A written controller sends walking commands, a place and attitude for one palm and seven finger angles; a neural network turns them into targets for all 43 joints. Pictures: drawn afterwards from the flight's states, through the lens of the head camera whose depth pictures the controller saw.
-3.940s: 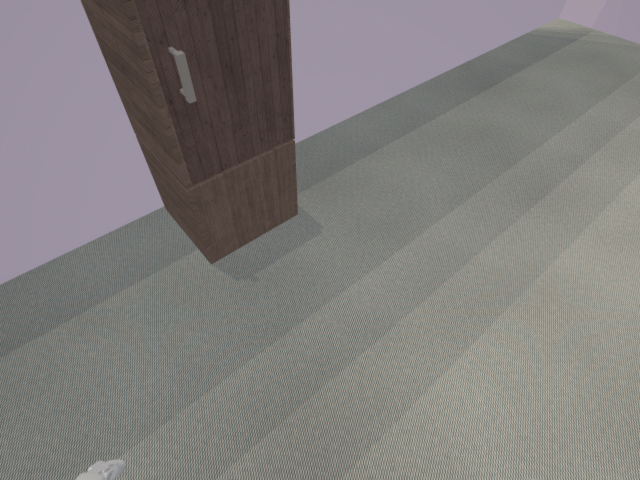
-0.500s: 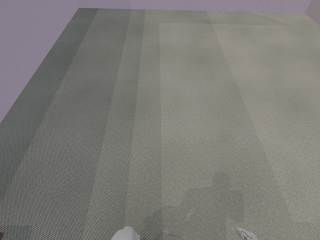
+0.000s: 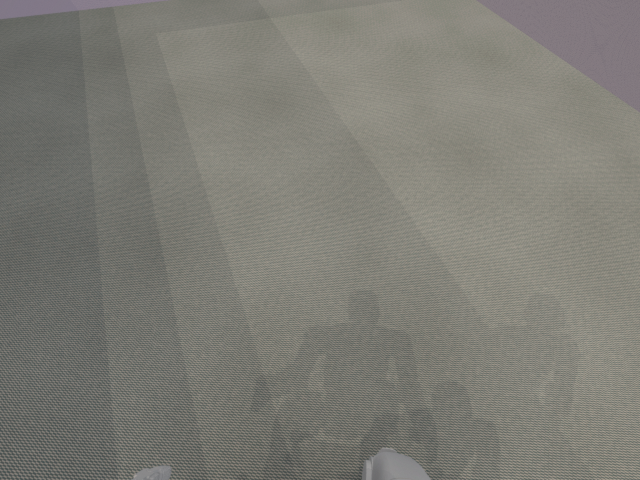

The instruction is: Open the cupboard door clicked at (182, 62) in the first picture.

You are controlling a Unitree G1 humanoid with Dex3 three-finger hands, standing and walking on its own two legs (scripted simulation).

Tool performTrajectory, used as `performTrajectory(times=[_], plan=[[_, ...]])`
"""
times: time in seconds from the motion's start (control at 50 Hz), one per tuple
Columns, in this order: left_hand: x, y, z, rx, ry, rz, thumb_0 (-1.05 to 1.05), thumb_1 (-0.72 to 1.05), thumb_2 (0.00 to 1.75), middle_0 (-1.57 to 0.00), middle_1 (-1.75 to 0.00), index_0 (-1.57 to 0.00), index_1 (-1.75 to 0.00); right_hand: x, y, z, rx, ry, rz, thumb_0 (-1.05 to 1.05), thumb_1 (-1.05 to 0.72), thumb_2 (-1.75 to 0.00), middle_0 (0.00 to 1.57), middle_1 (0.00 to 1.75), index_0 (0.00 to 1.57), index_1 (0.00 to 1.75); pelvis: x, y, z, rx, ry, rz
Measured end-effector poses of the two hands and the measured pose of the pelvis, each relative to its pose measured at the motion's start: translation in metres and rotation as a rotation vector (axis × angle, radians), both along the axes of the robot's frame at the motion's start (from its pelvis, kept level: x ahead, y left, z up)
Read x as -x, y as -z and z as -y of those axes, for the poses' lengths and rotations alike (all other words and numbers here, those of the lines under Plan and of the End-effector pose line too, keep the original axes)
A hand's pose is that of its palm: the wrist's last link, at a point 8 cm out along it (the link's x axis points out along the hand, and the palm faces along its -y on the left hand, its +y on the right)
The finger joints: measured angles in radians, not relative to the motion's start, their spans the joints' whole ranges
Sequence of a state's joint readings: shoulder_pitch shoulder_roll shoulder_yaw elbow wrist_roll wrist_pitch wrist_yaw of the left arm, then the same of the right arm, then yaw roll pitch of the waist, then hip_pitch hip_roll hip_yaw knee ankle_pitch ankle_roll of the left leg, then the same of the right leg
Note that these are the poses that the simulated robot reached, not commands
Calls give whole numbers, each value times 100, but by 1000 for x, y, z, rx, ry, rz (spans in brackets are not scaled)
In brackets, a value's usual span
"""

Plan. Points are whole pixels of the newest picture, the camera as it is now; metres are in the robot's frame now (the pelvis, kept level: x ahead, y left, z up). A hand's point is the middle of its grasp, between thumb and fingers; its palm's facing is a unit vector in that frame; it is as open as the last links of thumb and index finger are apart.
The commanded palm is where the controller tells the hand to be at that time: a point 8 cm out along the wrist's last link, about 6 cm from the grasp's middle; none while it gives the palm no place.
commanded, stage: turn to face it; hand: left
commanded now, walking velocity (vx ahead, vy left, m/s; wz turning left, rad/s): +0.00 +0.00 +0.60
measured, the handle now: out of the picture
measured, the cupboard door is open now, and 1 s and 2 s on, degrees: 0 0 0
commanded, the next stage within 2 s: none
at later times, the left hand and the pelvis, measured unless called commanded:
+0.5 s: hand out of the picture +0.11 +0.18 -0.18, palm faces +0.19 -0.97 -0.17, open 7.4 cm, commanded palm none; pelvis +0.04 -0.01 -0.01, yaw +10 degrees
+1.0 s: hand out of the picture +0.04 +0.19 -0.15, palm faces +0.44 -0.85 -0.29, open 7.4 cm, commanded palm none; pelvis +0.03 -0.05 -0.01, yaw +26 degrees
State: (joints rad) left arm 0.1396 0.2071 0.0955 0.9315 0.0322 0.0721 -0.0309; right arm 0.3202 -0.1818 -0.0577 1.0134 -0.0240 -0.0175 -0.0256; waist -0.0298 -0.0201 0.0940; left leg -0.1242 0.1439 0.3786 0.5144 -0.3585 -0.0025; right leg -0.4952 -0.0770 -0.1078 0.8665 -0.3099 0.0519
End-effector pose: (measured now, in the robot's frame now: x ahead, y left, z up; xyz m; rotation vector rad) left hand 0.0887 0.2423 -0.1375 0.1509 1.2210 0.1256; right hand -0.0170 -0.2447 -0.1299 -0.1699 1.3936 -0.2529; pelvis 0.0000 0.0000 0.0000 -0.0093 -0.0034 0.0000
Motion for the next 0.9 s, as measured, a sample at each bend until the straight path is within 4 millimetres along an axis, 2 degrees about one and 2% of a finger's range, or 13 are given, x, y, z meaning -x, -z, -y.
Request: performTrajectory(times=[0.08,0.12,0.18,0.26,0.34,0.4,0.54,0.6,0.66,0.78,0.9], plan=[[-60,-1,22,-49,107,82,1,91,90,-19,-30,-19,-30,20,22,10,-45,86,-67,0,-91,-90,20,30,20,30,-19,14,17,-20,33,-9],[-80,-5,33,-67,129,131,1,91,89,-19,-30,-19,-30,23,31,13,-66,104,-102,0,-91,-90,20,30,20,30,-24,18,23,-13,33,-7],[-92,-14,46,-70,130,163,0,91,89,-19,-30,-20,-30,12,33,13,-88,101,-112,1,-91,-90,20,30,20,30,-32,13,29,-12,20,4],[-92,-19,59,-50,100,166,0,91,89,-20,-30,-20,-30,-19,30,8,-118,64,-67,1,-91,-90,20,30,20,30,-40,6,33,-14,-16,8],[-78,-16,61,-16,34,157,0,90,89,-20,-30,-20,-30,-55,25,3,-129,-5,-16,0,-91,-90,20,30,20,30,-43,3,32,-13,-67,10],[-57,-7,53,3,-33,134,0,90,89,-20,-30,-20,-30,-83,20,3,-105,-72,16,1,-91,-90,20,30,20,30,-42,4,27,-8,-104,9],[15,26,2,2,-215,15,0,91,89,-20,-30,-20,-30,-148,7,0,1,-234,122,1,-92,-90,20,30,20,30,-40,18,4,10,-196,-4],[44,24,-16,-24,-254,-61,0,91,89,-20,-30,-20,-30,-163,-4,-3,29,-278,159,1,-92,-90,20,30,20,30,-37,13,0,19,-216,-12],[64,13,-28,-43,-289,-87,1,91,89,-19,-30,-20,-30,-173,-13,-6,38,-319,167,0,-91,-90,20,30,20,30,-36,4,-2,25,-242,-18],[82,-5,-34,-78,-355,-68,1,91,89,-19,-30,-19,-30,-191,-20,-12,13,-394,173,0,-91,-90,20,30,20,30,-35,-5,4,33,-309,-22],[77,-15,-15,-102,-396,-2,1,91,89,-19,-30,-19,-30,-208,-10,-5,-31,-452,178,0,-90,-90,21,30,20,30,-33,-3,24,23,-383,-21]])
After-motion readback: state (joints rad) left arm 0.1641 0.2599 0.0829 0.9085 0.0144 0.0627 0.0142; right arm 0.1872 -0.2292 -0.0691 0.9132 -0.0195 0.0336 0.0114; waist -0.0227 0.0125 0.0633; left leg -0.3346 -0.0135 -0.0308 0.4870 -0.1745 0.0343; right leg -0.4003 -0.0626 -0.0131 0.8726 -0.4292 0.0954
